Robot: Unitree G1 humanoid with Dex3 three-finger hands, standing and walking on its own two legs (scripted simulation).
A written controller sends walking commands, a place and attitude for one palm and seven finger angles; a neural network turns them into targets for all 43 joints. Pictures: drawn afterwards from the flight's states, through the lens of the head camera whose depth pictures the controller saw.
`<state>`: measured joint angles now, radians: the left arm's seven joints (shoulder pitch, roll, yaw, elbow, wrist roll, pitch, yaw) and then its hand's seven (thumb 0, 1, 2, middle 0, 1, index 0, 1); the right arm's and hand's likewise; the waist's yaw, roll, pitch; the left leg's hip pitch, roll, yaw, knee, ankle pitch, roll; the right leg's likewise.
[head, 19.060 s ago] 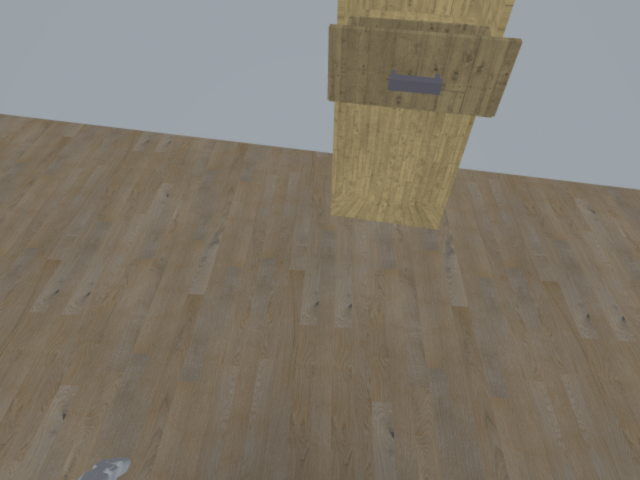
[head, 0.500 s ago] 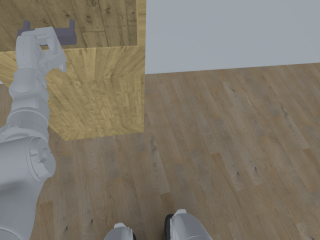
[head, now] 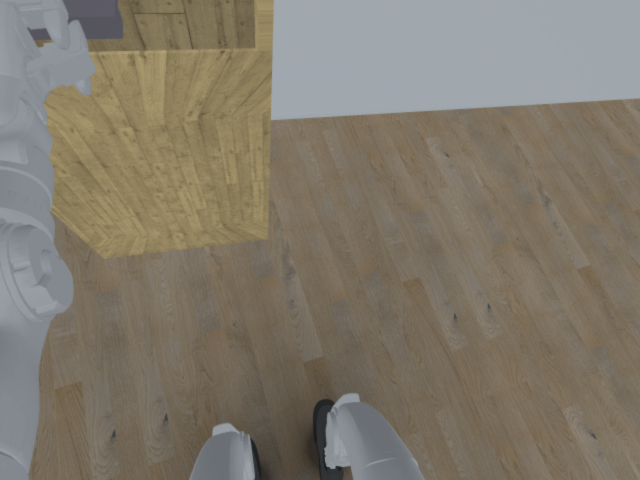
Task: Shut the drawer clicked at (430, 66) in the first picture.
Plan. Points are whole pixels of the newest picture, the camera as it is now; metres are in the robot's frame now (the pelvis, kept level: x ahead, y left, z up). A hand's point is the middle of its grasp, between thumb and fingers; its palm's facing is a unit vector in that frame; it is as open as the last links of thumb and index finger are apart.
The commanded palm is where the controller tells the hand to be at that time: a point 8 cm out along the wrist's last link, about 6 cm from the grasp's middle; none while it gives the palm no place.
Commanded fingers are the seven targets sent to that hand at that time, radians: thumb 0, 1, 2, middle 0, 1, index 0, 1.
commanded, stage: pull the fist back off the drawer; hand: left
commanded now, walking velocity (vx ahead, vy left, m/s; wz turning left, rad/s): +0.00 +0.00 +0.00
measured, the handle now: (59, 5) +0.66 +0.20 +0.10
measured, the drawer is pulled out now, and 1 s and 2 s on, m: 0.00 0.00 0.00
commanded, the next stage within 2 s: draw the hand back to the body in 0.56 s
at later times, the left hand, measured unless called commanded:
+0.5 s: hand (100, 59) +0.57 +0.15 +0.10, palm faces +0.03 -1.00 -0.02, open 3.2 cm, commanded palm +0.54 +0.19 +0.10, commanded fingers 0.00 0.90 0.90 -1.40 -1.60 -1.40 -1.60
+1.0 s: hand (49, 113) +0.48 +0.18 +0.13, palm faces +0.04 -1.00 -0.03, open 3.3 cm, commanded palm +0.43 +0.22 +0.14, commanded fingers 0.00 0.90 0.90 -1.40 -1.60 -1.40 -1.60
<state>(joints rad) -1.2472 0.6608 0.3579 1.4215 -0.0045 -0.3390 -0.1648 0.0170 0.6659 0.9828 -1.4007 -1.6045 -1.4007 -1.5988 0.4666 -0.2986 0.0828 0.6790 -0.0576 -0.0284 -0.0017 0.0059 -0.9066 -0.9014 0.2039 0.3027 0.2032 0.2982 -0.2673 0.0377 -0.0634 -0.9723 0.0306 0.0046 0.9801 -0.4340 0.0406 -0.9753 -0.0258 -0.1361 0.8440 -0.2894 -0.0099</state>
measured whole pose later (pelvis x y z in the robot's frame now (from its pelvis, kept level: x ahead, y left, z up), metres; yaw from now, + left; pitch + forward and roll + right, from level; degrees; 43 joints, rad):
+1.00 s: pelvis +0.07 +0.00 +0.04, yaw -2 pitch +13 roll -2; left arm -0.40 0.31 0.32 0.56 -0.19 -0.25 -0.18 0.02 0.90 0.90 -1.40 -1.60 -1.40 -1.60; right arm 0.35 -0.26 0.00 0.59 0.03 0.02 0.01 0.01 -0.91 -0.90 0.20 0.30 0.20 0.30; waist -0.07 0.06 -0.10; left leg -0.49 0.03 0.05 0.69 -0.44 0.03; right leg -0.55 0.00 -0.07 0.64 -0.32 0.00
